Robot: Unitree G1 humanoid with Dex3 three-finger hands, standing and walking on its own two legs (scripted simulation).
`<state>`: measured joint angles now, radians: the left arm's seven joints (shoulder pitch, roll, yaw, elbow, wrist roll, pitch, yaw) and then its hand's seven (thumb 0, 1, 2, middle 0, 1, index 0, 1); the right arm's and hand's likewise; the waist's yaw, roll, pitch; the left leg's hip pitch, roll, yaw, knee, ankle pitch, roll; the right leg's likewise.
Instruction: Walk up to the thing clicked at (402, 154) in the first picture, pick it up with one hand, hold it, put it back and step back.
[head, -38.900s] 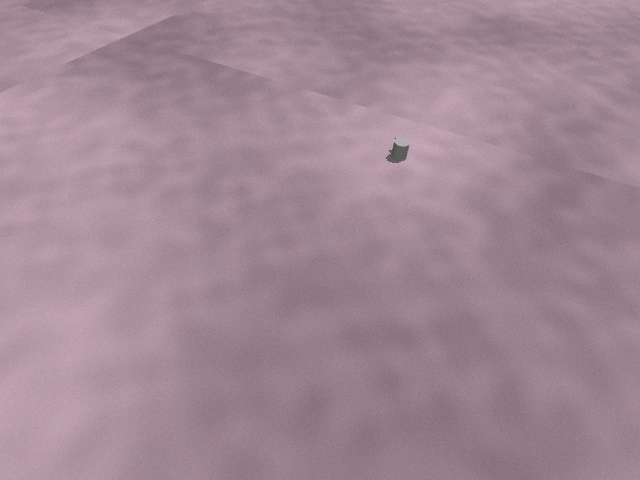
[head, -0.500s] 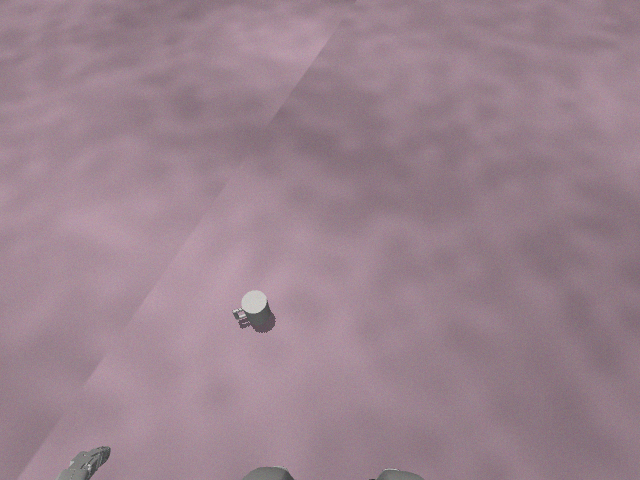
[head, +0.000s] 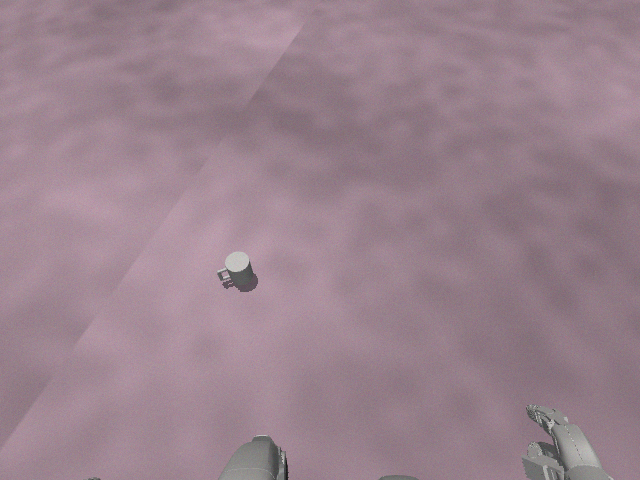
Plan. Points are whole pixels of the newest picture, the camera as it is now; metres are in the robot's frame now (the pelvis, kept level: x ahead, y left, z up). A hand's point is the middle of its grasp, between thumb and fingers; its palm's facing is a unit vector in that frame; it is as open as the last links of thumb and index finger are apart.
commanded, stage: step back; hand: left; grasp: from above
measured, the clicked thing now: (234, 270) +0.79 +0.31 -0.70
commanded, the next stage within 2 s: stand in 1.64 s
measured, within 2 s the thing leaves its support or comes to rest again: neither
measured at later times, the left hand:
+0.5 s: hand out of the picture -0.07 +0.29 -0.14, palm faces +0.11 -0.92 -0.38, open 7.4 cm
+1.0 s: hand out of the picture -0.23 +0.28 -0.13, palm faces +0.07 -0.93 -0.37, open 7.4 cm
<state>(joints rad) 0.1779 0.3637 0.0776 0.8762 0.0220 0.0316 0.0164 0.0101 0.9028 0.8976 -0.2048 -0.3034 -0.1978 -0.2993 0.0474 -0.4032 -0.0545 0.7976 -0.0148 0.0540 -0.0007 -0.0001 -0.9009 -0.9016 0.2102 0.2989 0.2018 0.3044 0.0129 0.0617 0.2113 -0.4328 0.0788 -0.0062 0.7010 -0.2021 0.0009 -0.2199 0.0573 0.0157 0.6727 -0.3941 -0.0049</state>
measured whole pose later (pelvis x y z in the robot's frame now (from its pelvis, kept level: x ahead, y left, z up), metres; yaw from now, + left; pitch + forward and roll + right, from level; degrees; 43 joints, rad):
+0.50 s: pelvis -0.17 +0.01 +0.01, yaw +7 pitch -4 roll -1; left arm 0.10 0.39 0.07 0.85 0.01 0.08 0.03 0.01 0.90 0.90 -0.21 -0.30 -0.20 -0.30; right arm 0.22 -0.37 -0.04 0.90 -0.05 0.07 0.01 0.00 -0.90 -0.90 0.21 0.30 0.20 0.30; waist -0.03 -0.02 0.17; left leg -0.27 -0.02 -0.05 0.67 -0.34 0.03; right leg -0.52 0.04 0.07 1.03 -0.51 0.00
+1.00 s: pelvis -0.25 +0.01 +0.02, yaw +3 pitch -3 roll +0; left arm 0.24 0.35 0.05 0.98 0.04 -0.01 -0.01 0.01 0.90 0.90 -0.21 -0.30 -0.20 -0.30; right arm 0.20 -0.37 -0.05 0.99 -0.02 0.01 0.02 0.00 -0.90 -0.90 0.21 0.30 0.20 0.30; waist 0.03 0.01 0.08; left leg -0.26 -0.01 -0.04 0.58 -0.27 0.00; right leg -0.17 -0.02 0.02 0.59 -0.37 0.02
